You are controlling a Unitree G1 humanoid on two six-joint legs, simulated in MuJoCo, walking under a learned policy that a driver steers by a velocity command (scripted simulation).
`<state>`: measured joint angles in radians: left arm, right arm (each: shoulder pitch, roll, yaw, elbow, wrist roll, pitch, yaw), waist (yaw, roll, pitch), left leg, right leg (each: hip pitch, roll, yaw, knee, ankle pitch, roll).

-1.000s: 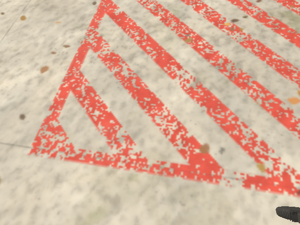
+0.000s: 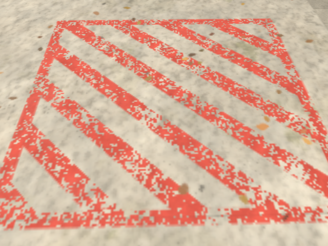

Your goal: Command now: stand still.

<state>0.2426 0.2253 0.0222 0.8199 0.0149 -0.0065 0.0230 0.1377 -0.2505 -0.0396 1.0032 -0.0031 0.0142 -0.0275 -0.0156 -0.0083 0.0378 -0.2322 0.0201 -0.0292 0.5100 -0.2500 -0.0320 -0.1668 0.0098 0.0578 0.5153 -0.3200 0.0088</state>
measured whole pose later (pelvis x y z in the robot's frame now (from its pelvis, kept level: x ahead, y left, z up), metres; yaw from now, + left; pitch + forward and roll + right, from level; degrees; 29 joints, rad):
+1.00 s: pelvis +0.38 +0.01 -0.04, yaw +3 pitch +3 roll -2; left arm -0.04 0.23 0.02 0.66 -0.03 -0.11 -0.05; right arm 0.54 -0.22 0.00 1.03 0.00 -0.07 -0.01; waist -0.06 0.02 0.05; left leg 0.07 0.06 -0.08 0.81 -0.48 0.04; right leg -0.61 0.00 -0.09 0.67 -0.11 -0.07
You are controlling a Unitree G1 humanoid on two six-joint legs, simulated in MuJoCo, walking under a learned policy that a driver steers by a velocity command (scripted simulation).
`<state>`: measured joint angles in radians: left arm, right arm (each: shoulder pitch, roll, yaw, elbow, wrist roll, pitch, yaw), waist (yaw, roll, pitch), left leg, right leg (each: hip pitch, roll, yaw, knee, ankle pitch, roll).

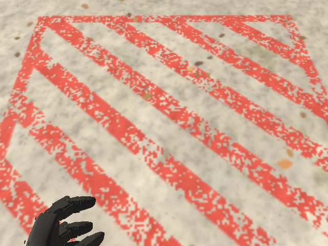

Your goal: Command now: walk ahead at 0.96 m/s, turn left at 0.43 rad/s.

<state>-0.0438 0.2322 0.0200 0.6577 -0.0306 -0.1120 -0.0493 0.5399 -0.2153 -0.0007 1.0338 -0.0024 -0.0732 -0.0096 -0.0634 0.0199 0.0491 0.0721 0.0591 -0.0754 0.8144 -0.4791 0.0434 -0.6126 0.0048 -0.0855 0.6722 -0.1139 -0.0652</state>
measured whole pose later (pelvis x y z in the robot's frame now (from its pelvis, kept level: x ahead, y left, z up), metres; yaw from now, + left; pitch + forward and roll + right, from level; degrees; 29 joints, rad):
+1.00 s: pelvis +0.83 +0.21 +0.02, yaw +36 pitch +1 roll -2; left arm 0.12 0.28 0.06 0.68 0.00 -0.12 -0.05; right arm 0.27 -0.26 -0.04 0.75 -0.01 -0.05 -0.01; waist -0.01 0.00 0.09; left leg -0.29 -0.10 -0.13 1.35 -0.49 -0.01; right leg -0.47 0.11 0.01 0.51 -0.06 -0.05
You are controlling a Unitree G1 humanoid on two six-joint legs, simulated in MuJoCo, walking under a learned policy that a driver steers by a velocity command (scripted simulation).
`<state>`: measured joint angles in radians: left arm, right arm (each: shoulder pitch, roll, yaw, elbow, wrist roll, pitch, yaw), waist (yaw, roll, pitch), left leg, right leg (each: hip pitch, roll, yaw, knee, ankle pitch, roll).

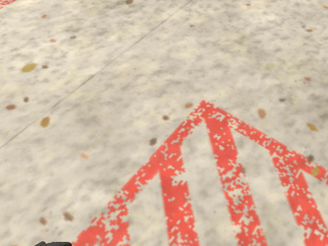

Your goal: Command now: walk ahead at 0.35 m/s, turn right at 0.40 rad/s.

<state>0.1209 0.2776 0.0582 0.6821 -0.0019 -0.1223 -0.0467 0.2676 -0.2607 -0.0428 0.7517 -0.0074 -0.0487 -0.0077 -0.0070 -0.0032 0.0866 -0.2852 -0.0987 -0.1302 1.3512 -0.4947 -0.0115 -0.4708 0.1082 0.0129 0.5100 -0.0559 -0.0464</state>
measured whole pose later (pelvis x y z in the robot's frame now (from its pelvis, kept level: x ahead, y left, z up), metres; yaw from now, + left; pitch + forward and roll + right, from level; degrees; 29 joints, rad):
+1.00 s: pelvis +0.15 -0.02 +0.02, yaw -51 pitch +3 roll +2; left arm 0.17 0.31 0.07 0.60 0.00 0.04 0.01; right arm 0.13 -0.34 -0.10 0.70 -0.01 0.01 -0.03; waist -0.01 0.04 0.06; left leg -0.59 0.03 0.00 1.13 -0.39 -0.07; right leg -0.32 0.01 0.05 0.51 -0.23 -0.04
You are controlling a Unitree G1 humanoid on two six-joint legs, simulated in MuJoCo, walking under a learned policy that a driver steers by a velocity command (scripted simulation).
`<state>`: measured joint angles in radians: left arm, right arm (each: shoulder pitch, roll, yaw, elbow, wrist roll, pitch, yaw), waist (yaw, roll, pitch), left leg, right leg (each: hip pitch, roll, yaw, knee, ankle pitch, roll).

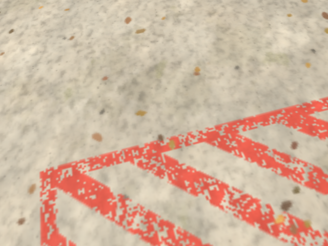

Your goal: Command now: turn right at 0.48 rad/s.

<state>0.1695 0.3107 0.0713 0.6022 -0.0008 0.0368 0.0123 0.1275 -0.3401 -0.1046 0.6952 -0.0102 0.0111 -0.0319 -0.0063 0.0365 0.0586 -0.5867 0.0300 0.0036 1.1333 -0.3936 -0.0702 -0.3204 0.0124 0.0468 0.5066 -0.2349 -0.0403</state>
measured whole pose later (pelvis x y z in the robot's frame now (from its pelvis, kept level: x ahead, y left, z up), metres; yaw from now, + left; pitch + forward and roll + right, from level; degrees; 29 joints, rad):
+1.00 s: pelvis +0.44 -0.03 -0.01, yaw +16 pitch +0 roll -4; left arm 0.39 0.32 0.10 0.85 0.01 -0.10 0.00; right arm 0.18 -0.33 -0.07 0.62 0.04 -0.01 0.01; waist 0.07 0.04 0.01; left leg -0.81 0.14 0.00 1.24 -0.18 0.04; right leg 0.00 -0.02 -0.19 0.34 -0.33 0.05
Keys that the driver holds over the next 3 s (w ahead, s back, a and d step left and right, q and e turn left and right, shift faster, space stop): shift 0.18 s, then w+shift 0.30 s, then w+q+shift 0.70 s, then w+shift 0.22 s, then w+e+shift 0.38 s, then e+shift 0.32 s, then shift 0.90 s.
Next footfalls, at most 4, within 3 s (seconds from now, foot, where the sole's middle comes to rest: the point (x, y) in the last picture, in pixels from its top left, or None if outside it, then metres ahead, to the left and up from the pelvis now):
0.30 left None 0.05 0.13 -0.78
0.74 right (236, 245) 0.42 -0.19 -0.78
1.18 left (143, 172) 0.74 0.18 -0.78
1.68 right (118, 93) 1.23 0.33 -0.78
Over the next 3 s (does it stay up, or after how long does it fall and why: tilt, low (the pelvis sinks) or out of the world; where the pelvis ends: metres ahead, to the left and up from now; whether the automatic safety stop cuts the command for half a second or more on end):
stays up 1.41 0.45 -0.01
